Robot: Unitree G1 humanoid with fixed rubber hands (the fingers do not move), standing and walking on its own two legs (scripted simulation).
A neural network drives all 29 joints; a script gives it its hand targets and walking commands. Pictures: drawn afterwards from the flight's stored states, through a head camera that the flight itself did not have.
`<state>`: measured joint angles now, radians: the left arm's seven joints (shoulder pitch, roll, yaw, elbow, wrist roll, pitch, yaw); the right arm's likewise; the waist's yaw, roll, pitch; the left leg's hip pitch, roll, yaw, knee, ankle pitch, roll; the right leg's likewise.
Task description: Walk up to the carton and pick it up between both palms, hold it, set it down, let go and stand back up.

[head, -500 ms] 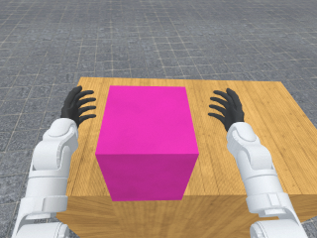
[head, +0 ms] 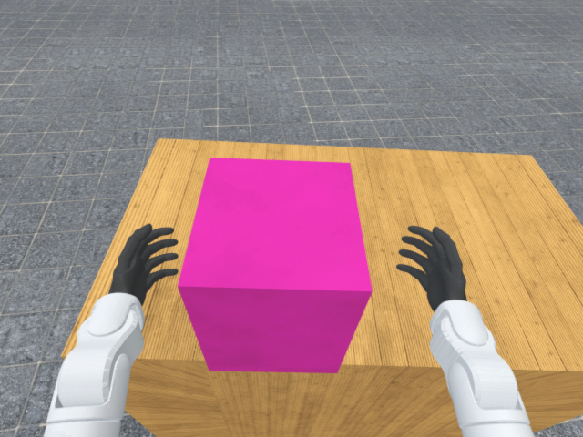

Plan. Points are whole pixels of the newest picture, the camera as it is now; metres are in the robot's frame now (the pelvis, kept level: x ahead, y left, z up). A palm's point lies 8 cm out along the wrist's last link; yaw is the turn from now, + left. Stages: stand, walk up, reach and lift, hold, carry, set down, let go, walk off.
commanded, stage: set down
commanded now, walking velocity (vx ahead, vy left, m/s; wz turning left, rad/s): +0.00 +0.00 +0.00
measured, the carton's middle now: (276, 270) +0.35 +0.04 +0.03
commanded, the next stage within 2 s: let go in 1.70 s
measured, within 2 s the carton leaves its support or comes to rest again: neither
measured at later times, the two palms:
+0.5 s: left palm (120, 365) +0.20 +0.23 +0.02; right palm (443, 364) +0.22 -0.18 +0.03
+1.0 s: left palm (125, 388) +0.19 +0.23 -0.02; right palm (439, 392) +0.20 -0.19 -0.02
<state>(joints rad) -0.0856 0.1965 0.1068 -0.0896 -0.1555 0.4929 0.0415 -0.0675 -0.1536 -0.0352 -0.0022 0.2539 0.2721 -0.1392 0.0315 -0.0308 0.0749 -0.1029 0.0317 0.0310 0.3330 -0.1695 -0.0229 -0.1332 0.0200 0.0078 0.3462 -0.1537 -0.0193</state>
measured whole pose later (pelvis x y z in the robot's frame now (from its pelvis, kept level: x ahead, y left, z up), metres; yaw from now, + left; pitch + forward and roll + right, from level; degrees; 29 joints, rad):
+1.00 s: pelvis +0.03 +0.01 +0.00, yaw +0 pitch -5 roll +0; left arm 0.33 0.21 -0.05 0.23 -0.11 -0.07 0.05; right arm 0.35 -0.12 0.00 0.29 0.12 -0.19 -0.02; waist 0.04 -0.02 0.05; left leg -0.02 0.03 0.04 0.33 -0.22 -0.01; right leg -0.04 0.01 0.02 0.31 -0.18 -0.01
